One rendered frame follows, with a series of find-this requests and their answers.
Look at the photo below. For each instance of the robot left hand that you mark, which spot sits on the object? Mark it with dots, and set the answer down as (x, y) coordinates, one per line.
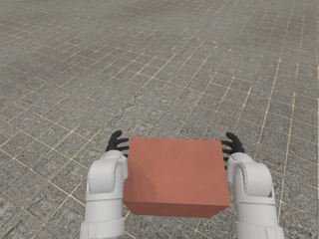
(113, 142)

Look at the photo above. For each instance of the robot left forearm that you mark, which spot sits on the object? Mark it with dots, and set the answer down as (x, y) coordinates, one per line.
(104, 192)

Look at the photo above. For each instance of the robot right forearm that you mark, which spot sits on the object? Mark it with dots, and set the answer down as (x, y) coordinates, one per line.
(253, 190)

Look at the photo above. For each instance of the robot right hand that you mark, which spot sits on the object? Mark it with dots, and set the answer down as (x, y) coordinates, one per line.
(236, 146)

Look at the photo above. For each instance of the carton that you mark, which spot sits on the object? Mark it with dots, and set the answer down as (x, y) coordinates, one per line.
(175, 177)

